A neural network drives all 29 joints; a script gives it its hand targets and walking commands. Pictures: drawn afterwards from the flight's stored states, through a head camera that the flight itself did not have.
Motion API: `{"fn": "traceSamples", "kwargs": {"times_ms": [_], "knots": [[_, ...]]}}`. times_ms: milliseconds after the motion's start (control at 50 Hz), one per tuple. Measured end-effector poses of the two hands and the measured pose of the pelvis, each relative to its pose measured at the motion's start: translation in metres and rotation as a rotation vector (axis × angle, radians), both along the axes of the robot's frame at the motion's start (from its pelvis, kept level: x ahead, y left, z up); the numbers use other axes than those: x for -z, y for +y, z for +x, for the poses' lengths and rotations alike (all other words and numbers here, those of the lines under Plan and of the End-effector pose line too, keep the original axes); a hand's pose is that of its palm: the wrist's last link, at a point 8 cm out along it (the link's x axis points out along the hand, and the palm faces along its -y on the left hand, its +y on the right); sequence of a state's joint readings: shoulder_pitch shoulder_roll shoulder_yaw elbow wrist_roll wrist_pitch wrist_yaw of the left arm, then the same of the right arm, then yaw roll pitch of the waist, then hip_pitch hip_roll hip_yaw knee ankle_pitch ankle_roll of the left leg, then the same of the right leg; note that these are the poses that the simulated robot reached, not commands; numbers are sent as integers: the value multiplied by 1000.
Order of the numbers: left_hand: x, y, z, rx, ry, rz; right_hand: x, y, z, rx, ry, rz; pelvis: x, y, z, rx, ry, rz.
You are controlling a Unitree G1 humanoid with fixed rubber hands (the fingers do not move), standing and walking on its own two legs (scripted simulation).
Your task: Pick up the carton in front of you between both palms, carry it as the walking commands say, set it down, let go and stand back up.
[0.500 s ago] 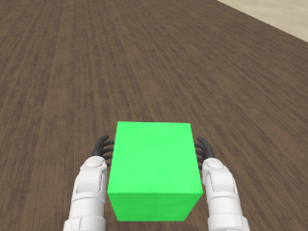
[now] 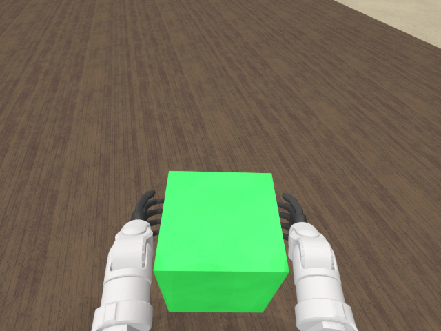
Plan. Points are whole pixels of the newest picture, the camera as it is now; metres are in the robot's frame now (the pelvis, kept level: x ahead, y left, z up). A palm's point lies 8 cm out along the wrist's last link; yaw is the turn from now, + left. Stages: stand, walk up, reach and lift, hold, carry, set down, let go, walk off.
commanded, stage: set down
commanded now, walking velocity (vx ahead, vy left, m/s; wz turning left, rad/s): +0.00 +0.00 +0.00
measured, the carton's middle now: (218, 245) +0.31 +0.00 -0.04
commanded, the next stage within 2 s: none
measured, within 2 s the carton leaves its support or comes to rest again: neither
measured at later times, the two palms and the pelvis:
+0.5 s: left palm (141, 259) +0.33 +0.19 -0.16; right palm (260, 252) +0.36 -0.11 -0.15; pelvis -0.04 +0.00 -0.07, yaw +0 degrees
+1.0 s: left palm (143, 271) +0.36 +0.20 -0.29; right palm (244, 255) +0.41 -0.09 -0.28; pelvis -0.07 +0.00 -0.20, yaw -3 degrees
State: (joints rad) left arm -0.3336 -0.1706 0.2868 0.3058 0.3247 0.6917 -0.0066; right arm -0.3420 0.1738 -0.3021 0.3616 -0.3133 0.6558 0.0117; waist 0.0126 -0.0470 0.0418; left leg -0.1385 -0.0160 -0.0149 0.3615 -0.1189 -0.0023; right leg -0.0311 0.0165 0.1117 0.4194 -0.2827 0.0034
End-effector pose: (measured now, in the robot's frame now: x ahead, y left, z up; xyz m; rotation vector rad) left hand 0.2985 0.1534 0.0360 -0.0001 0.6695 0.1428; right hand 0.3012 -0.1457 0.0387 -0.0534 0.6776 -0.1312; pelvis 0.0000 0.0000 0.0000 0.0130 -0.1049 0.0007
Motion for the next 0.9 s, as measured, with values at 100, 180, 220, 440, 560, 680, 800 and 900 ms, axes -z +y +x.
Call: {"fn": "traceSamples", "kwargs": {"times_ms": [100,180,220,440,560,680,800,900], "knots": [[15,4,12,-27,13,-25,13,4,15,1,13,13,5,-6,-5,-1,29,0],[37,12,22,-35,26,-21,35,12,30,-19,28,-3,10,-10,-10,-7,90,-5],[54,16,25,-39,33,-12,52,17,36,-35,35,-12,13,-11,-13,-11,138,-10],[172,31,27,-64,20,-5,169,31,48,-57,20,-4,51,-7,-32,-12,496,-34],[206,33,41,-87,-29,-25,204,34,63,-41,-28,30,85,-1,-42,5,648,-37],[229,37,53,-113,-29,-44,226,38,80,-46,-27,42,117,4,-51,13,722,-33],[262,43,57,-135,3,-37,256,46,93,-80,4,28,147,6,-58,15,783,-36],[294,48,59,-151,10,-30,287,52,103,-106,11,21,174,5,-64,17,839,-43]]}}
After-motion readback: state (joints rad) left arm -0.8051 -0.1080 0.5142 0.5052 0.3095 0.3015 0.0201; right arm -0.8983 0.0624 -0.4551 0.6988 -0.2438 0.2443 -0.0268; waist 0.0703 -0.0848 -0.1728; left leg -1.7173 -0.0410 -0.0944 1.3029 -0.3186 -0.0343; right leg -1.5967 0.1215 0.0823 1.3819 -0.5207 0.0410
